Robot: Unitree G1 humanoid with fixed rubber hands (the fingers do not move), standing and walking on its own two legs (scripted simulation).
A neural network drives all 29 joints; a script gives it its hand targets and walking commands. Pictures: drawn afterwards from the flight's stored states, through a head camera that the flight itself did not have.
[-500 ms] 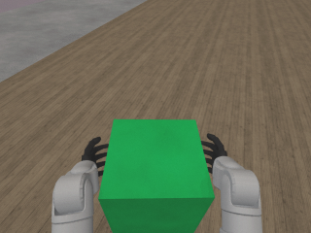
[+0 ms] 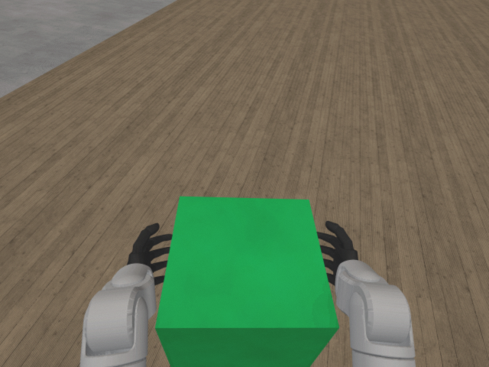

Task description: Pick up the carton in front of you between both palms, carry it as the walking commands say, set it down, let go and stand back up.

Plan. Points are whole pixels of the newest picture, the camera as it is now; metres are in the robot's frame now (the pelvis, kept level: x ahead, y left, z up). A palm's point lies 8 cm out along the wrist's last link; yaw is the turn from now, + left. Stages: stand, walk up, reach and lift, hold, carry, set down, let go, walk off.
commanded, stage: carry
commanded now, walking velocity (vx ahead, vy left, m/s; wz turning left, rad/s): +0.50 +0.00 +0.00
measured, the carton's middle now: (241, 292) +0.26 +0.00 -0.01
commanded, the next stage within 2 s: none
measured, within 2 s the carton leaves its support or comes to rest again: neither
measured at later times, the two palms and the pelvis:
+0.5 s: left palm (182, 125) +0.59 +0.12 +0.09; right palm (312, 126) +0.61 -0.18 +0.09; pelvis +0.33 -0.04 +0.00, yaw +3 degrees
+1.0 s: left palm (181, 84) +0.83 +0.15 +0.07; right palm (286, 87) +0.83 -0.15 +0.07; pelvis +0.57 +0.00 -0.01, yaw +1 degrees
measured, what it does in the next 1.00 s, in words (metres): walks ahead: right foot, then left foot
